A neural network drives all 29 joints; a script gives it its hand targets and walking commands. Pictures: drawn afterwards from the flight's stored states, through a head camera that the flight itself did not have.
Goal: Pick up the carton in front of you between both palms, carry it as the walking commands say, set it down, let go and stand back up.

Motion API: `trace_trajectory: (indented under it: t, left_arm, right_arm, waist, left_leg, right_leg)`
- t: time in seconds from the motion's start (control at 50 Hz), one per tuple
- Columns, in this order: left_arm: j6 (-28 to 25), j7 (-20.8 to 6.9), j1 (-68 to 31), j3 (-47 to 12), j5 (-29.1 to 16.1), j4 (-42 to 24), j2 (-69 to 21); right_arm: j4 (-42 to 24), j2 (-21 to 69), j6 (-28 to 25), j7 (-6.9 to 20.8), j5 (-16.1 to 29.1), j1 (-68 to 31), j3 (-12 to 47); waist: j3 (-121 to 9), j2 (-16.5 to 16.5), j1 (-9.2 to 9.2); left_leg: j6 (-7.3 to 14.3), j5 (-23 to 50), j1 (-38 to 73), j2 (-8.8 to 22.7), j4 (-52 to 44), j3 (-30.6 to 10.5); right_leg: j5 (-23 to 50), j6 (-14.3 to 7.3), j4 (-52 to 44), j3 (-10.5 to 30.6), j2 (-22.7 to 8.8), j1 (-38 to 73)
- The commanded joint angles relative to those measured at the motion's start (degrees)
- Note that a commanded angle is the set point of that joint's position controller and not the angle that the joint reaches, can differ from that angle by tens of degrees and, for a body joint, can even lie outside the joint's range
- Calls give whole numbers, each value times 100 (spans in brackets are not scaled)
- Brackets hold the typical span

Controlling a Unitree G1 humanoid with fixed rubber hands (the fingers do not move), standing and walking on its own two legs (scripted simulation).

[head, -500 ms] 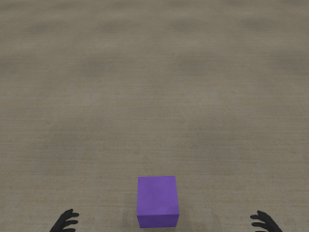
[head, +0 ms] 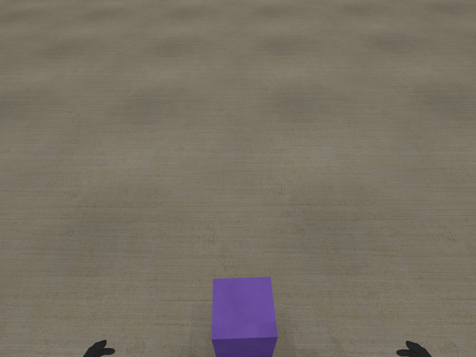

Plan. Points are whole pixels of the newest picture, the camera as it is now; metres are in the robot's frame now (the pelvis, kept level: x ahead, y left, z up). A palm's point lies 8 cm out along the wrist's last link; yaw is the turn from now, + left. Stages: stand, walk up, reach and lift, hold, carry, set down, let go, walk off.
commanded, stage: stand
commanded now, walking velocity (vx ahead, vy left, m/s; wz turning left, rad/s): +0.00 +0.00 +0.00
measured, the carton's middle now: (243, 318) +0.42 +0.02 -0.65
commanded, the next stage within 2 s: none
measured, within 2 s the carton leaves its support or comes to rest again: neither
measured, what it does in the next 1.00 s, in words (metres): stands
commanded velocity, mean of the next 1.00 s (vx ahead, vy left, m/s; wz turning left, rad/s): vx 0.00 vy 0.00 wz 0.00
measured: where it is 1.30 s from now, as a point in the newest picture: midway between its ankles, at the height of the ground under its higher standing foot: outside the picture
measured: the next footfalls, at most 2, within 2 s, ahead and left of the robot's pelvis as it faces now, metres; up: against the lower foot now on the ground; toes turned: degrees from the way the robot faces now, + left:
none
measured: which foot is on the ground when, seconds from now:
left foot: down 0.00-1.00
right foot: down 0.00-1.00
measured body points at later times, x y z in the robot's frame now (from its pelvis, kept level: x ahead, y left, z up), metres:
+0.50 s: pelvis -0.02 +0.00 +0.01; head -0.02 +0.00 +0.46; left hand +0.09 +0.31 -0.11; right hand +0.09 -0.31 -0.10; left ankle -0.04 +0.11 -0.74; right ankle -0.04 -0.12 -0.74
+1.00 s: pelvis -0.03 +0.00 +0.01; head -0.03 +0.01 +0.46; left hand +0.08 +0.31 -0.11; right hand +0.08 -0.31 -0.10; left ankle -0.04 +0.11 -0.74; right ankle -0.04 -0.12 -0.74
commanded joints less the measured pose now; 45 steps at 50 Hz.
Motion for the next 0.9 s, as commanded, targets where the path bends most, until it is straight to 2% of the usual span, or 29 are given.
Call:
trace_trajectory:
  t: [0.0,0.4,0.88]
  left_arm:
    - [-77,19,-166,194,-5,-232,868]
    - [-110,-24,-287,115,-31,360,1029]
    - [-134,-42,-384,45,-67,798,1152]
  right_arm:
    - [-239,-926,-82,-24,2,-175,-206]
    - [387,-1090,-120,8,43,-313,-128]
    - [786,-1217,-126,35,98,-398,-57]
  waist:
    - [-297,39,11]
    - [-61,38,22]
    - [-30,42,22]
  left_leg:
    - [-58,2115,89,678,-289,-513]
    - [-9,1445,110,739,-719,-621]
    - [33,1391,153,792,-904,-676]
  right_leg:
    - [1891,-29,-253,468,-614,132]
    - [1346,-45,-670,588,-694,148]
    - [1265,-66,-853,575,-749,212]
